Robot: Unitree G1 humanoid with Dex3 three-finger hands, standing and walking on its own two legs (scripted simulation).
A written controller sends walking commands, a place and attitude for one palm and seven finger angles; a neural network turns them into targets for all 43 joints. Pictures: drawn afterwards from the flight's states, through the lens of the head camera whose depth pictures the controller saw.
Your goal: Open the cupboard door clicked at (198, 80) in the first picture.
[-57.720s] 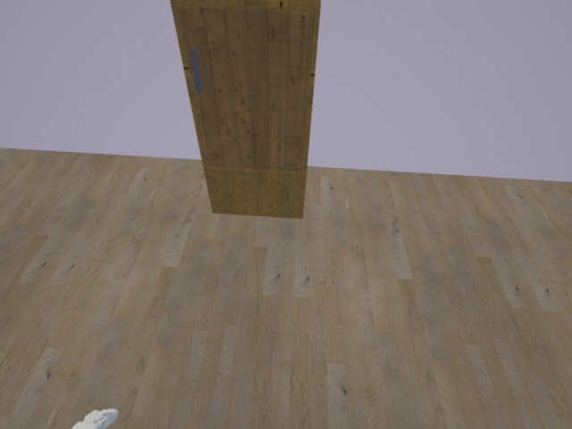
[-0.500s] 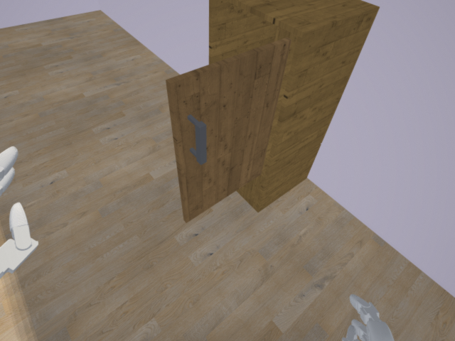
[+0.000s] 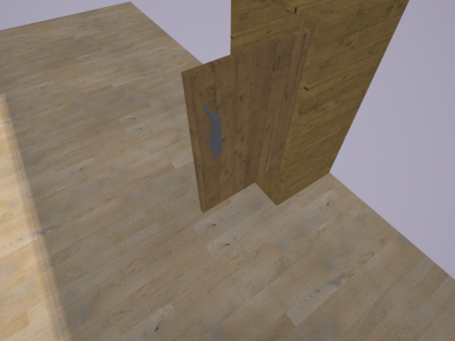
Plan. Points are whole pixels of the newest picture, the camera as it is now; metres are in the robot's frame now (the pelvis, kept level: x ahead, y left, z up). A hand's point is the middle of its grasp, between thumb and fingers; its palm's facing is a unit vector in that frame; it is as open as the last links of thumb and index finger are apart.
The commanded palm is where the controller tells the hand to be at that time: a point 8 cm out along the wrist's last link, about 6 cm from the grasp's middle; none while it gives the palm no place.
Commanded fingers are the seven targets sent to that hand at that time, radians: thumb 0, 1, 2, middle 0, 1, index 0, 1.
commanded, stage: let the arm hang, fingers relaxed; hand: left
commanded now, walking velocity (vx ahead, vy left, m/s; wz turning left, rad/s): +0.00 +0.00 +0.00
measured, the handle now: (212, 131) +0.61 +0.08 -0.03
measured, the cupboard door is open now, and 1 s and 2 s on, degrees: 91 91 91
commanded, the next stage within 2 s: look to check the result in 0.60 s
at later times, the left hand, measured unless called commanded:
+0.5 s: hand out of the picture +0.03 +0.19 -0.17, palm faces -0.01 -0.98 -0.21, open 7.3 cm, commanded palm none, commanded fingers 0.00 0.90 0.90 -0.20 -0.30 -0.20 -0.30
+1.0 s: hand out of the picture +0.05 +0.22 -0.16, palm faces -0.01 -0.96 -0.27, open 7.3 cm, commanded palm none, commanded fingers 0.00 0.90 0.90 -0.20 -0.30 -0.20 -0.30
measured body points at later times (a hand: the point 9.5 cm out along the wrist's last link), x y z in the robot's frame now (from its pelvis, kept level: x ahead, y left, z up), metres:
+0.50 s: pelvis +0.00 +0.01 +0.00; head +0.01 +0.01 +0.45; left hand +0.04 +0.24 -0.15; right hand +0.00 -0.20 -0.16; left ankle +0.04 +0.13 -0.74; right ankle +0.00 -0.10 -0.74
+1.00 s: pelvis +0.01 +0.01 +0.01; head +0.03 +0.00 +0.45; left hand +0.05 +0.27 -0.14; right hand +0.04 -0.24 -0.15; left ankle +0.04 +0.13 -0.74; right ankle +0.00 -0.10 -0.74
